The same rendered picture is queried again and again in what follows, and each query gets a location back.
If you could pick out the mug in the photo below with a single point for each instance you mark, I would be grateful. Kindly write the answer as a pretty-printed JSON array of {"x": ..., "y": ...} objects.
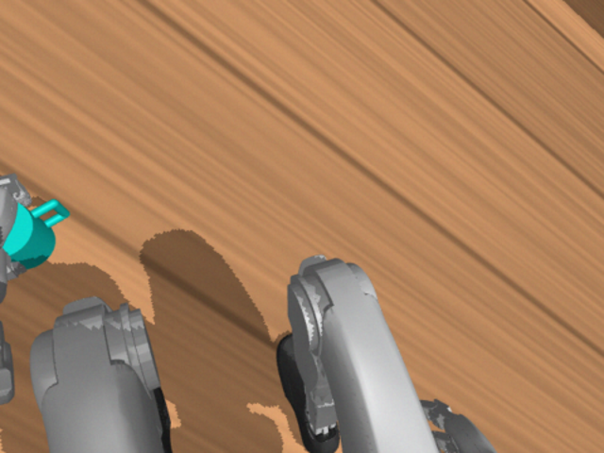
[{"x": 32, "y": 240}]

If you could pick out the right robot hand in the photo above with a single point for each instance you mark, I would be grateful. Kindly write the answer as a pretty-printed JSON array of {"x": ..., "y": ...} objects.
[{"x": 461, "y": 435}]

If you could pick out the left robot foot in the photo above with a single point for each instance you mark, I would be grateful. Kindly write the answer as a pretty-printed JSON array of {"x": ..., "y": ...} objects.
[{"x": 165, "y": 420}]

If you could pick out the left robot hand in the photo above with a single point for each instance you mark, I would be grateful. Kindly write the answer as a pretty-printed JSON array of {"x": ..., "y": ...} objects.
[{"x": 12, "y": 192}]

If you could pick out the right robot foot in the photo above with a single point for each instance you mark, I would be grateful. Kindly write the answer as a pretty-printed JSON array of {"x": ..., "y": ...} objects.
[{"x": 293, "y": 387}]

